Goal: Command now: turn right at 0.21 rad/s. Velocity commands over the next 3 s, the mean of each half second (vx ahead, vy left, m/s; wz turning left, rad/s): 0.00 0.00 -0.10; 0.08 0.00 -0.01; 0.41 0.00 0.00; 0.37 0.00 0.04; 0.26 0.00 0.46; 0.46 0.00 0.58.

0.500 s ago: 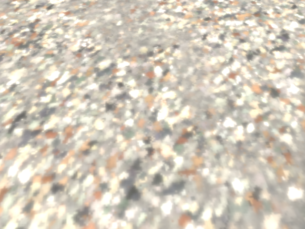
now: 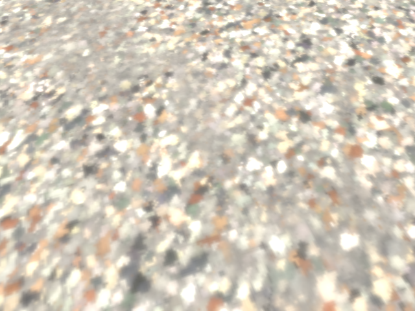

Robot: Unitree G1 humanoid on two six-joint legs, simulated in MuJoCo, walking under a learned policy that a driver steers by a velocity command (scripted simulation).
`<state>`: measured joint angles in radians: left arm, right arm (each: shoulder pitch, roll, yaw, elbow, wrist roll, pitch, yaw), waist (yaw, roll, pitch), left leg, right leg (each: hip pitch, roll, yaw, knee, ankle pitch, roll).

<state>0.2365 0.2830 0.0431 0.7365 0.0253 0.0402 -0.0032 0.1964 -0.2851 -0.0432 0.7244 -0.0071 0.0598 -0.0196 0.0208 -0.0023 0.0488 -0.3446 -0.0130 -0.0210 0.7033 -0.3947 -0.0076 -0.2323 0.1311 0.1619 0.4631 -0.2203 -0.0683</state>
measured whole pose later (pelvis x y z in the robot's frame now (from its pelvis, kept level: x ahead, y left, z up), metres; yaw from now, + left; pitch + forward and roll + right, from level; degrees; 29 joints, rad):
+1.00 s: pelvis +0.03 +0.02 +0.00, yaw -1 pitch +0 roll -1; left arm 0.33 0.23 0.02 1.12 0.02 0.00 0.03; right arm 0.29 -0.23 -0.01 1.03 -0.03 0.00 0.00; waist 0.01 0.00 -0.02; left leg -0.24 -0.03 0.01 0.61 -0.41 0.07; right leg -0.13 0.06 0.10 0.45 -0.32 -0.06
